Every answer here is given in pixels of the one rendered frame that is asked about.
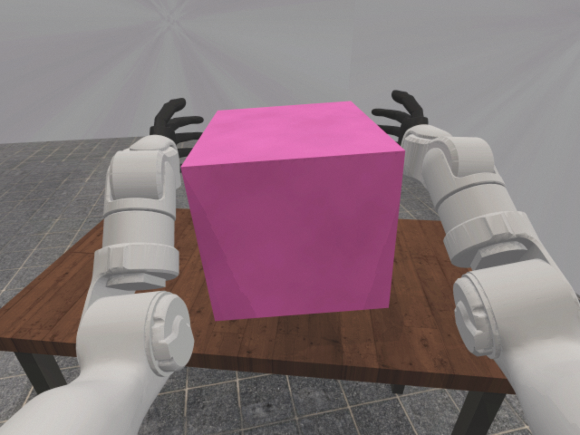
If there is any right robot hand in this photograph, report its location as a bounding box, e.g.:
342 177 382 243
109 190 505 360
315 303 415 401
372 90 428 146

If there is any left robot hand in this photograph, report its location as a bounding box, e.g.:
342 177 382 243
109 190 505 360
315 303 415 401
150 98 204 173

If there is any robot left forearm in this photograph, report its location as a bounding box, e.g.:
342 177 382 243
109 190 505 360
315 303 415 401
76 135 181 366

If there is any robot left upper arm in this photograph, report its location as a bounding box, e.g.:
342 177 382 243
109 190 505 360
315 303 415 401
0 291 194 435

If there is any robot right forearm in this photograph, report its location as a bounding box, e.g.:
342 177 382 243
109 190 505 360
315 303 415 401
401 124 580 317

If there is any table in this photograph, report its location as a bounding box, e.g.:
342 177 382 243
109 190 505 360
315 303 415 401
0 208 516 435

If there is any carton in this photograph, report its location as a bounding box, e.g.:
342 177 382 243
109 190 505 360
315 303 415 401
181 101 405 321

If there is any robot right upper arm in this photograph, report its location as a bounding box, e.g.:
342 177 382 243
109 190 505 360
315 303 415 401
453 258 580 435

